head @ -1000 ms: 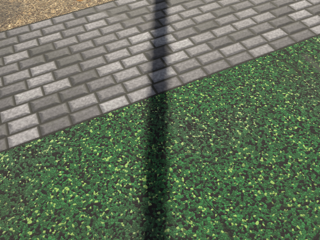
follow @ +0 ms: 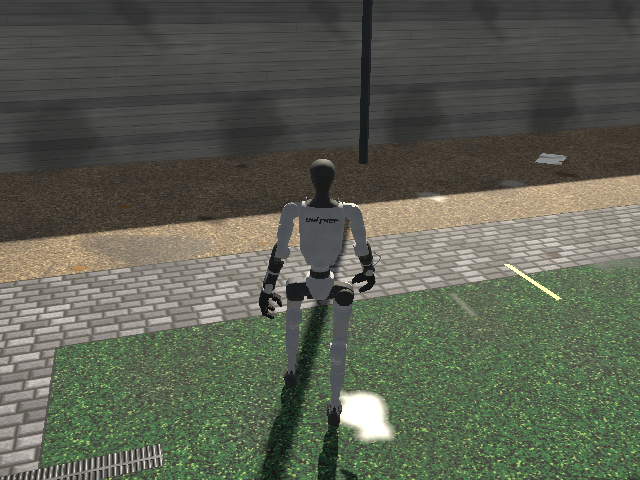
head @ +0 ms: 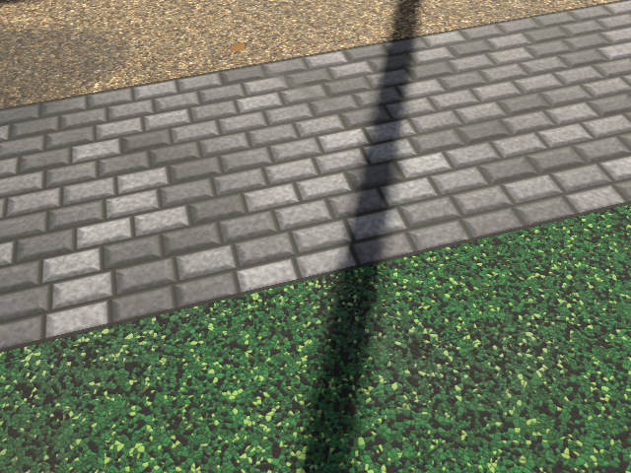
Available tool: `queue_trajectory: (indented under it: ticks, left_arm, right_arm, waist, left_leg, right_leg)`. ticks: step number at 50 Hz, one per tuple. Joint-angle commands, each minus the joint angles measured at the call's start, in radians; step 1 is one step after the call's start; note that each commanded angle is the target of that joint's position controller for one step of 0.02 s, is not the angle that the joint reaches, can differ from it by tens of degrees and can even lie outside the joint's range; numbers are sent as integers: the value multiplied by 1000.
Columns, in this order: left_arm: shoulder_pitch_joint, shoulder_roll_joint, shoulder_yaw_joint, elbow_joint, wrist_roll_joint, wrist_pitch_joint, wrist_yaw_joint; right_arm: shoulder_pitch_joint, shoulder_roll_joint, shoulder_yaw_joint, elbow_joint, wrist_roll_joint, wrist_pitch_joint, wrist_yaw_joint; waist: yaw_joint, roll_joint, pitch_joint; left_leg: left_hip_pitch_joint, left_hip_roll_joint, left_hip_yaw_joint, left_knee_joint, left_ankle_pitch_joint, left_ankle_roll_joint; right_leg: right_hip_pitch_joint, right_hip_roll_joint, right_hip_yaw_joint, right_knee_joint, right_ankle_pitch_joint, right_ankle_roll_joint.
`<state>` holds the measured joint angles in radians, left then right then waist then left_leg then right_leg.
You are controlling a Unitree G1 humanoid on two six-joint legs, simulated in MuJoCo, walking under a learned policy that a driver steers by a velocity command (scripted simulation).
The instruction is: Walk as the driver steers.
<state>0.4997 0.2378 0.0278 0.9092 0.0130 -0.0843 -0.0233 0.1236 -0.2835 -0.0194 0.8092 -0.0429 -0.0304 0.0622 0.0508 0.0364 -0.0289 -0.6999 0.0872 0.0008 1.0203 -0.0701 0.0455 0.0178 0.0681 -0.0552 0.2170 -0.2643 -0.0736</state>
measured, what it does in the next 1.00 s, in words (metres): walks ahead, turning right: left foot, then right foot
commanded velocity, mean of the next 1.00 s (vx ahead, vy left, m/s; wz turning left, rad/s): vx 0.98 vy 0.00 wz -0.76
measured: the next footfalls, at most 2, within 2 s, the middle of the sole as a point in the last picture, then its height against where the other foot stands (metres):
left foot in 0.22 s outside the picture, level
right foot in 0.70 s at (431, 385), level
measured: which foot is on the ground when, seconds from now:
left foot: up 0.00-0.20, down 0.22-0.70, up 0.72-1.00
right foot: down 0.00-0.24, up 0.26-0.68, down 0.70-1.00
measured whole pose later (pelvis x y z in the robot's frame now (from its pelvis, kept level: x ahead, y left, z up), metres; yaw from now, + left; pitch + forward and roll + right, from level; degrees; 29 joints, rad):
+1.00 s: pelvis +0.83 -0.20 -0.01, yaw -46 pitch +2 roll +0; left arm 0.46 0.31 0.08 0.84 0.00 -0.06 -0.02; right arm -0.02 -0.25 0.01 0.59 -0.04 -0.05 0.02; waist 0.11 0.00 0.04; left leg -0.72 0.14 -0.09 0.74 -0.03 -0.07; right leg 0.00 0.19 0.18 0.33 -0.32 -0.17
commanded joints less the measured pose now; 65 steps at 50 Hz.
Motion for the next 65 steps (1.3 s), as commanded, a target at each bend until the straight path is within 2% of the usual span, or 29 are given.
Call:
queue_trajectory:
  ticks: [1, 7, 10, 11, 12, 13, 14, 16, 19, 21, 28, 31, 33, 34, 35, 36, 37, 38, 40, 42, 46, 52, 54, 55, 56, 57, 58, 60, 65]
  left_arm:
    - [41, 127, 27, -22, -8, -24, 4]
    - [39, 177, 36, 13, -11, -25, 30]
    - [0, 235, 49, 24, 8, -17, 30]
    - [-48, 237, 53, 12, 8, -14, 28]
    - [3, 111, 29, -29, -4, -21, 20]
    - [19, 49, 18, -79, -45, -25, 5]
    - [-78, 124, 34, -85, -32, -13, 11]
    - [-155, 112, 34, -87, -17, 5, -2]
    - [-181, 50, 26, -121, 14, 57, -28]
    - [-257, 40, 21, -162, 17, 79, -41]
    - [-523, 69, 1, -267, 11, 78, -73]
    - [-463, 108, 11, -246, 1, 69, -66]
    - [-184, 171, 41, -177, -6, 70, -46]
    - [14, 219, 72, -114, -5, 67, -26]
    - [33, 257, 111, -101, -33, 81, 0]
    - [-118, 369, 119, -135, 12, 91, 1]
    - [-85, 387, 131, -173, 18, 99, 2]
    - [-92, 328, 123, -154, 16, 91, 13]
    - [-150, 253, 100, -135, 8, 62, 24]
    - [-191, 207, 78, -148, 0, 31, 28]
    - [-154, 222, 84, -152, -4, 1, 15]
    - [-93, 257, 105, -144, -17, 6, 13]
    - [-125, 308, 114, -152, -5, 7, 16]
    - [-182, 329, 117, -162, 0, 3, 10]
    - [-213, 221, 86, -191, 3, -10, 9]
    - [-101, 60, 42, -249, -45, -7, 10]
    - [-122, 133, 33, -244, -24, 8, 19]
    - [-240, 190, 46, -230, 12, 32, 0]
    - [-370, 100, 15, -317, 24, 85, -52]
  right_arm:
    - [-230, -55, -3, -124, 2, -13, 4]
    - [-317, -57, 11, -191, 7, -28, -1]
    - [8, -137, -24, -112, 19, -40, -44]
    - [239, -182, -45, -48, 15, -48, -64]
    - [379, -274, -76, -34, -26, -55, -83]
    - [350, -297, -83, -43, -30, -51, -73]
    - [227, -223, -76, -53, -21, -49, -67]
    - [141, -101, -53, -41, -14, -59, -66]
    - [166, -36, -34, 16, 10, -80, -63]
    - [179, -36, -36, 37, 26, -97, -57]
    - [239, -86, -41, 68, 21, -115, -69]
    - [288, -168, -55, 59, 22, -84, -93]
    - [222, -230, -76, 28, 8, -42, -106]
    - [189, -233, -80, 8, 2, -27, -99]
    - [147, -203, -83, 3, 14, -26, -82]
    - [239, -41, -40, -97, 4, -46, -61]
    - [139, -80, -33, -167, 11, -81, -66]
    - [80, -102, -28, -175, 9, -103, -66]
    - [61, -92, -20, -166, -11, -93, -70]
    - [95, -84, -14, -156, -34, -44, -66]
    - [-125, -41, 11, -251, -11, -24, -46]
    - [-196, -81, 6, -292, 18, -38, -45]
    - [-6, -163, -30, -242, 22, -44, -65]
    - [200, -202, -51, -197, 23, -47, -82]
    - [423, -272, -77, -162, -2, -51, -106]
    - [377, -347, -87, -167, -49, -52, -100]
    - [245, -283, -90, -183, -27, -45, -90]
    - [144, -130, -57, -178, -15, -36, -82]
    - [244, -67, -37, -53, 19, -75, -58]
  waist:
    - [16, -71, 197]
    - [-4, -97, 166]
    - [-159, -165, -51]
    - [-273, -139, -159]
    - [-254, 49, -327]
    - [-179, 273, -442]
    - [-153, 160, -257]
    - [-108, -4, -42]
    - [-39, 41, 59]
    - [-27, 37, 109]
    - [-35, -32, 213]
    - [14, 25, 110]
    - [166, 83, -40]
    - [238, 62, -124]
    - [249, -87, -111]
    - [7, -305, -89]
    - [84, -147, -244]
    - [60, -14, -88]
    - [-41, 75, 65]
    - [-97, 76, 87]
    - [-42, 20, 146]
    - [22, -87, 65]
    - [-76, -85, -64]
    - [-208, -75, -157]
    - [-291, 16, -285]
    - [-154, 348, -370]
    - [-117, 298, -289]
    - [-109, 38, -69]
    - [-63, 55, 60]
  left_leg:
    - [-154, 7, 50, -142, 90, -22]
    - [39, -54, 72, -408, 80, 11]
    - [502, -156, 76, -432, -127, 50]
    - [800, -88, 20, -456, -132, 59]
    - [1080, 199, -317, -504, -615, 82]
    - [1154, 374, -841, -746, -943, 128]
    - [1011, 330, -781, -806, -923, 108]
    - [737, 267, -442, -805, -530, 88]
    - [559, 219, -182, -870, -335, 54]
    - [529, 202, -43, -907, -215, 35]
    - [596, 101, 305, -959, 344, -18]
    - [790, 133, 332, -745, 1040, -43]
    - [783, 182, 301, -378, 1233, -23]
    - [678, 185, 266, -85, 1090, 1]
    - [456, 15, 258, 331, 374, -18]
    - [-31, -123, 162, 671, -429, -81]
    - [-156, -123, -60, 716, -382, -76]
    - [-203, -54, -93, 594, -326, -64]
    - [-71, 16, -91, 386, -287, -71]
    - [50, 52, -85, 264, -299, -106]
    - [137, 45, -18, -118, -58, -136]
    - [318, -54, -23, -482, 148, -83]
    - [538, -107, -24, -482, -21, -64]
    - [761, -86, -15, -475, -89, -55]
    - [1007, 97, -197, -468, -411, -32]
    - [1158, 385, -765, -705, -729, 36]
    - [1041, 376, -923, -798, -879, 70]
    - [793, 275, -536, -767, -597, 59]
    - [637, 203, -120, -830, -112, 16]
  right_leg:
    - [-61, -232, 198, -227, 26, -108]
    - [79, -271, 186, -172, 574, -132]
    - [47, -260, 168, 238, 1073, -88]
    - [-130, -215, 152, 522, 890, -73]
    - [-401, -116, 115, 899, 402, -69]
    - [-635, -2, 165, 1143, -173, -67]
    - [-737, -68, 173, 1206, -91, -87]
    - [-717, -156, 141, 1128, 22, -76]
    - [-688, -216, 129, 1089, 29, -42]
    - [-753, -232, 103, 1072, 99, -26]
    - [-682, -148, -99, 613, 377, -78]
    - [-532, -27, -189, 532, 301, -120]
    - [-254, 26, -158, 541, 151, -160]
    - [-25, 46, -96, 484, 64, -189]
    - [146, 4, 41, 367, -8, -221]
    - [328, -225, 539, 336, 100, -366]
    - [398, -320, 847, 120, -158, -466]
    - [249, -337, 861, 0, -254, -404]
    - [-54, -247, 674, -9, -86, -320]
    - [-250, -165, 540, -20, 7, -301]
    - [-411, -60, 422, -64, 134, -260]
    - [-189, -87, 454, 53, 471, -149]
    - [-124, -78, 453, 295, 732, -101]
    - [-205, -44, 422, 536, 726, -78]
    - [-371, 11, 359, 879, 445, -68]
    - [-672, 112, 254, 1154, -278, -40]
    - [-786, 23, 208, 1229, -165, -58]
    - [-774, -79, 153, 1150, -19, -44]
    - [-822, -167, 125, 1099, 48, -26]
Keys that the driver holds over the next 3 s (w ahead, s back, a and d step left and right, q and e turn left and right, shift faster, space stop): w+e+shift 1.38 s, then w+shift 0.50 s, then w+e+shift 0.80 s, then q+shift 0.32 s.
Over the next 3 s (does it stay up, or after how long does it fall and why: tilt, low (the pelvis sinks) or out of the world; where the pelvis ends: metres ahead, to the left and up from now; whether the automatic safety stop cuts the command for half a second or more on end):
stays up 1.17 -1.89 -0.02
